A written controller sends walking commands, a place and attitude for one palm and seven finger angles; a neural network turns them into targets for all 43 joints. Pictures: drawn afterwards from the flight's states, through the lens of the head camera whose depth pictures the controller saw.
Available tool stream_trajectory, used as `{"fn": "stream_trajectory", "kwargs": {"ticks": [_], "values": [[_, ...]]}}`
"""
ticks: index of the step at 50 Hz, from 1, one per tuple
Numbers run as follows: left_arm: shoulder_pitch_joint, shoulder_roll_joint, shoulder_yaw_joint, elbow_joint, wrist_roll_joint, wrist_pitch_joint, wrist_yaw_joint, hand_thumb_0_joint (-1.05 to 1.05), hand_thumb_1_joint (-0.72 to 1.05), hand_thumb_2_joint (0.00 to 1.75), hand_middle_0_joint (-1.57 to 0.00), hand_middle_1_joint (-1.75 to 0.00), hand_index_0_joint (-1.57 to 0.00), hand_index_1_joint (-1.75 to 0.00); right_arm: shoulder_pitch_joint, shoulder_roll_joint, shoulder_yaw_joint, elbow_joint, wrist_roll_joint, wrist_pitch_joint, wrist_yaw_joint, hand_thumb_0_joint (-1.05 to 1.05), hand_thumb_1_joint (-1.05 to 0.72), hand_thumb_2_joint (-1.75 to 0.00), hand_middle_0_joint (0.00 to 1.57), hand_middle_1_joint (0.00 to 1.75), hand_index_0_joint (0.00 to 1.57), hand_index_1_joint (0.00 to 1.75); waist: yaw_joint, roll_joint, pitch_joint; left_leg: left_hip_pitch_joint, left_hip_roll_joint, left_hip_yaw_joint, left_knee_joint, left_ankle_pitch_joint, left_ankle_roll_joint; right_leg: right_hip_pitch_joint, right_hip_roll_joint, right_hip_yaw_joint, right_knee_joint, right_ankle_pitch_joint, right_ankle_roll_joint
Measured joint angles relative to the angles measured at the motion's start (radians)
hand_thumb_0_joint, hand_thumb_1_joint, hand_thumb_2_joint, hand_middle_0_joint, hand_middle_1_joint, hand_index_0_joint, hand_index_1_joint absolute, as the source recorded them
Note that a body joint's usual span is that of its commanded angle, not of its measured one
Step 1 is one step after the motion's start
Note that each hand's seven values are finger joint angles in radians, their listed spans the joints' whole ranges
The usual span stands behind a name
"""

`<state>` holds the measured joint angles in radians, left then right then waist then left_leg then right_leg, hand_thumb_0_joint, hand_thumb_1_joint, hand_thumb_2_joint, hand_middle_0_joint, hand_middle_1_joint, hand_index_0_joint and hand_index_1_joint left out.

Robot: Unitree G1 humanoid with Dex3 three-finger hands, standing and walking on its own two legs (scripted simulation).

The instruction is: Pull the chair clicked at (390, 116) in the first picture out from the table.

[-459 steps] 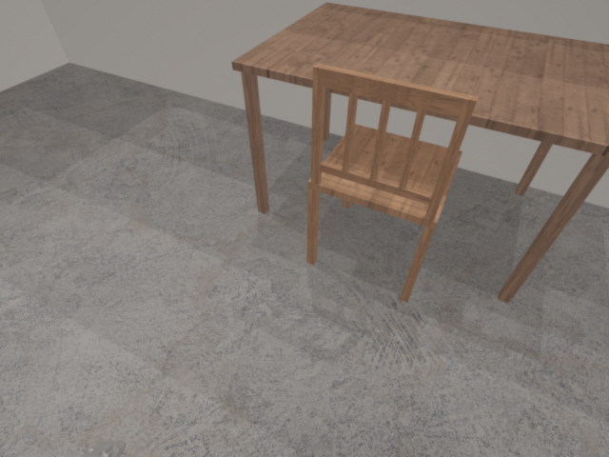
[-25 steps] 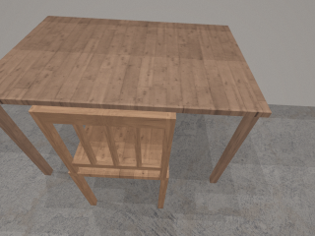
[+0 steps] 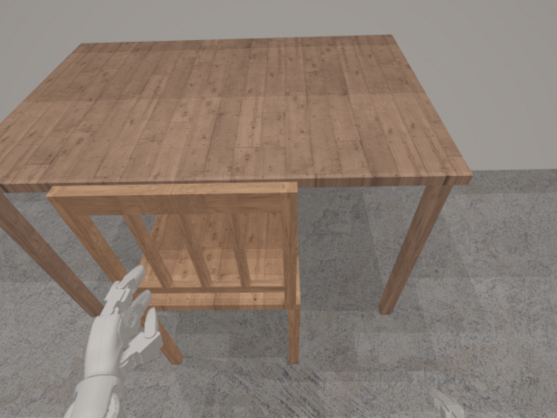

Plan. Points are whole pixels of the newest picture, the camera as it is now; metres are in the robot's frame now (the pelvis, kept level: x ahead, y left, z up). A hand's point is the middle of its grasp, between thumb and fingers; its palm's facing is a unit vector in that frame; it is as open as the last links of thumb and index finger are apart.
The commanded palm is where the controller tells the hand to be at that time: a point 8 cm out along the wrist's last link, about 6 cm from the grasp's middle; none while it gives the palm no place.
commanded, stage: raise the hand toward the chair's back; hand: left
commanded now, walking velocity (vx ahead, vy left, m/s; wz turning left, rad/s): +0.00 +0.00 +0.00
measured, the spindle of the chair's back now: (195, 251) +0.46 +0.18 -0.09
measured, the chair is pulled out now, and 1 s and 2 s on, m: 0.00 0.00 0.00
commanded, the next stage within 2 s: aim the fingers beside a spindle in 1.88 s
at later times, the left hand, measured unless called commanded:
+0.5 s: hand (177, 386) +0.19 +0.15 -0.04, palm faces -0.15 -0.99 -0.03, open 11.9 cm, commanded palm +0.15 +0.24 -0.03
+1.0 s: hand (131, 367) +0.21 +0.21 -0.01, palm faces +0.04 -1.00 -0.04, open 15.9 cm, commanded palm +0.18 +0.27 -0.02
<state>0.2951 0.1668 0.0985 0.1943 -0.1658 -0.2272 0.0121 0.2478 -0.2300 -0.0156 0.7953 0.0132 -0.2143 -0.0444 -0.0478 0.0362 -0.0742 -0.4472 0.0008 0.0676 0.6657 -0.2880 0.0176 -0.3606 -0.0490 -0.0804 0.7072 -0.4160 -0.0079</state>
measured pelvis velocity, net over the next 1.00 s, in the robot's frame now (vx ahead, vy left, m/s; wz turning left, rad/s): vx -0.02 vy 0.02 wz -0.01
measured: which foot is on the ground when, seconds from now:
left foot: down 0.00-1.00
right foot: down 0.00-1.00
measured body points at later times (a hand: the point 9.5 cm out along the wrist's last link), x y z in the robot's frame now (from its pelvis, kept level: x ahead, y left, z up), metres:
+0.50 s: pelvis -0.05 -0.02 -0.08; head +0.01 -0.03 +0.36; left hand +0.19 +0.21 -0.04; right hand +0.14 -0.24 -0.17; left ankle +0.03 +0.11 -0.72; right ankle -0.03 -0.11 -0.72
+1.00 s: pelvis -0.02 +0.02 -0.07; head +0.04 +0.04 +0.38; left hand +0.20 +0.27 -0.01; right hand +0.17 -0.23 -0.14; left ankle +0.03 +0.11 -0.72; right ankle -0.03 -0.11 -0.72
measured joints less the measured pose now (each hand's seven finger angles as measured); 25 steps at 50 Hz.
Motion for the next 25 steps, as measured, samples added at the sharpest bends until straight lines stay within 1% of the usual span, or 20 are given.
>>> {"fn": "stream_trajectory", "kwargs": {"ticks": [2, 4, 5, 6, 7, 8, 10, 12, 15, 16, 18, 19, 20, 21, 22, 23, 25], "values": [[-0.031, 0.005, 0.037, 0.011, -0.031, -0.132, -0.091, 0.01, 0.79, 0.84, -0.18, -0.28, -0.19, -0.28, -0.043, 0.003, -0.011, -0.046, -0.005, 0.004, 0.015, 0.01, -0.91, -0.90, 0.21, 0.30, 0.20, 0.30, 0.000, -0.018, -0.037, -0.104, 0.017, 0.011, 0.087, -0.026, -0.007, -0.117, 0.010, 0.015, 0.101, -0.028, -0.011], [-0.030, 0.010, 0.055, 0.033, -0.061, -0.243, -0.204, 0.00, 0.75, 0.82, -0.18, -0.27, -0.18, -0.27, -0.073, 0.002, -0.022, -0.098, -0.001, 0.006, 0.034, 0.01, -0.91, -0.90, 0.21, 0.30, 0.20, 0.30, 0.006, -0.045, -0.052, -0.192, 0.032, 0.015, 0.170, -0.050, -0.017, -0.211, 0.019, 0.021, 0.192, -0.055, -0.029], [-0.019, 0.011, 0.060, 0.050, -0.070, -0.280, -0.255, 0.00, 0.73, 0.82, -0.17, -0.27, -0.18, -0.27, -0.083, -0.003, -0.028, -0.126, 0.003, 0.008, 0.040, 0.01, -0.90, -0.90, 0.21, 0.30, 0.20, 0.30, 0.010, -0.056, -0.054, -0.231, 0.038, 0.013, 0.210, -0.061, -0.020, -0.249, 0.022, 0.020, 0.234, -0.069, -0.032], [-0.003, 0.011, 0.061, 0.069, -0.077, -0.300, -0.294, 0.00, 0.71, 0.81, -0.17, -0.26, -0.18, -0.26, -0.090, -0.010, -0.032, -0.154, 0.009, 0.010, 0.042, 0.01, -0.90, -0.90, 0.21, 0.30, 0.20, 0.30, 0.014, -0.064, -0.055, -0.267, 0.042, 0.007, 0.248, -0.071, -0.024, -0.283, 0.024, 0.016, 0.272, -0.083, -0.035], [0.015, 0.008, 0.063, 0.094, -0.080, -0.305, -0.322, 0.00, 0.68, 0.80, -0.17, -0.26, -0.18, -0.26, -0.096, -0.020, -0.038, -0.178, 0.014, 0.013, 0.042, 0.01, -0.90, -0.90, 0.21, 0.30, 0.20, 0.30, 0.020, -0.069, -0.055, -0.301, 0.046, 0.000, 0.284, -0.081, -0.027, -0.313, 0.026, 0.009, 0.305, -0.095, -0.038], [0.038, 0.006, 0.065, 0.113, -0.084, -0.297, -0.337, 0.00, 0.66, 0.79, -0.17, -0.26, -0.18, -0.26, -0.100, -0.031, -0.043, -0.200, 0.016, 0.016, 0.040, 0.01, -0.90, -0.90, 0.21, 0.30, 0.20, 0.30, 0.026, -0.071, -0.056, -0.334, 0.048, -0.009, 0.318, -0.090, -0.030, -0.341, 0.027, 0.001, 0.336, -0.107, -0.043], [0.090, 0.004, 0.074, 0.127, -0.086, -0.281, -0.335, 0.00, 0.61, 0.77, -0.17, -0.25, -0.18, -0.25, -0.103, -0.049, -0.052, -0.234, 0.015, 0.015, 0.030, 0.01, -0.90, -0.90, 0.21, 0.30, 0.20, 0.30, 0.040, -0.075, -0.059, -0.400, 0.052, -0.027, 0.384, -0.109, -0.033, -0.397, 0.029, -0.014, 0.396, -0.130, -0.048], [0.141, 0.008, 0.085, 0.091, -0.083, -0.298, -0.299, 0.01, 0.57, 0.75, -0.17, -0.25, -0.17, -0.24, -0.103, -0.057, -0.059, -0.250, 0.009, 0.004, 0.014, 0.01, -0.90, -0.90, 0.20, 0.30, 0.20, 0.30, 0.058, -0.075, -0.059, -0.458, 0.058, -0.048, 0.446, -0.128, -0.035, -0.441, 0.033, -0.033, 0.447, -0.150, -0.056], [0.181, 0.030, 0.088, -0.039, -0.094, -0.382, -0.248, 0.01, 0.49, 0.72, -0.16, -0.23, -0.16, -0.23, -0.102, -0.053, -0.053, -0.237, 0.001, -0.023, -0.010, 0.01, -0.90, -0.90, 0.20, 0.30, 0.20, 0.30, 0.082, -0.066, -0.061, -0.529, 0.064, -0.083, 0.526, -0.153, -0.041, -0.490, 0.041, -0.065, 0.505, -0.175, -0.068], [0.179, 0.039, 0.084, -0.084, -0.104, -0.412, -0.245, 0.01, 0.47, 0.71, -0.15, -0.23, -0.16, -0.23, -0.103, -0.049, -0.044, -0.226, 0.001, -0.032, -0.015, 0.01, -0.91, -0.90, 0.20, 0.30, 0.20, 0.30, 0.086, -0.058, -0.062, -0.545, 0.066, -0.094, 0.547, -0.160, -0.043, -0.499, 0.043, -0.074, 0.519, -0.181, -0.071], [0.146, 0.054, 0.069, -0.148, -0.123, -0.449, -0.267, 0.01, 0.42, 0.69, -0.15, -0.22, -0.15, -0.22, -0.107, -0.038, -0.020, -0.205, 0.005, -0.047, -0.021, 0.01, -0.91, -0.90, 0.20, 0.30, 0.20, 0.30, 0.088, -0.035, -0.062, -0.569, 0.067, -0.111, 0.579, -0.169, -0.043, -0.511, 0.046, -0.090, 0.538, -0.188, -0.073], [0.118, 0.063, 0.060, -0.160, -0.128, -0.449, -0.289, 0.01, 0.40, 0.68, -0.14, -0.22, -0.15, -0.22, -0.109, -0.031, -0.006, -0.195, 0.009, -0.050, -0.023, 0.01, -0.91, -0.90, 0.20, 0.30, 0.20, 0.30, 0.086, -0.023, -0.063, -0.577, 0.068, -0.117, 0.588, -0.172, -0.042, -0.515, 0.047, -0.094, 0.542, -0.190, -0.072], [0.086, 0.073, 0.052, -0.160, -0.130, -0.432, -0.313, 0.01, 0.38, 0.67, -0.14, -0.22, -0.15, -0.21, -0.109, -0.021, 0.007, -0.189, 0.013, -0.048, -0.025, 0.01, -0.90, -0.90, 0.20, 0.30, 0.20, 0.30, 0.081, -0.011, -0.064, -0.583, 0.068, -0.119, 0.593, -0.173, -0.040, -0.519, 0.048, -0.096, 0.544, -0.190, -0.070], [0.052, 0.083, 0.044, -0.149, -0.128, -0.397, -0.338, 0.01, 0.35, 0.66, -0.14, -0.21, -0.14, -0.21, -0.108, -0.010, 0.020, -0.186, 0.019, -0.041, -0.028, 0.01, -0.90, -0.90, 0.20, 0.30, 0.20, 0.30, 0.074, -0.002, -0.063, -0.585, 0.068, -0.117, 0.593, -0.173, -0.038, -0.521, 0.048, -0.095, 0.544, -0.189, -0.068], [0.020, 0.091, 0.038, -0.127, -0.126, -0.347, -0.362, 0.01, 0.33, 0.65, -0.13, -0.21, -0.14, -0.21, -0.104, 0.002, 0.030, -0.186, 0.025, -0.030, -0.031, 0.01, -0.90, -0.90, 0.20, 0.30, 0.20, 0.30, 0.066, 0.006, -0.061, -0.582, 0.068, -0.113, 0.587, -0.172, -0.036, -0.520, 0.047, -0.091, 0.539, -0.186, -0.065], [-0.009, 0.097, 0.033, -0.099, -0.125, -0.283, -0.380, 0.01, 0.31, 0.64, -0.13, -0.20, -0.14, -0.20, -0.098, 0.014, 0.039, -0.188, 0.031, -0.016, -0.033, 0.01, -0.90, -0.90, 0.20, 0.30, 0.20, 0.30, 0.057, 0.013, -0.057, -0.573, 0.068, -0.108, 0.577, -0.169, -0.035, -0.515, 0.047, -0.085, 0.531, -0.182, -0.062], [-0.041, 0.098, 0.034, -0.054, -0.130, -0.147, -0.391, 0.01, 0.26, 0.62, -0.13, -0.20, -0.14, -0.20, -0.076, 0.032, 0.051, -0.197, 0.037, 0.011, -0.037, 0.01, -0.90, -0.90, 0.21, 0.30, 0.20, 0.30, 0.036, 0.022, -0.047, -0.546, 0.066, -0.092, 0.545, -0.159, -0.033, -0.496, 0.045, -0.070, 0.504, -0.170, -0.057]]}}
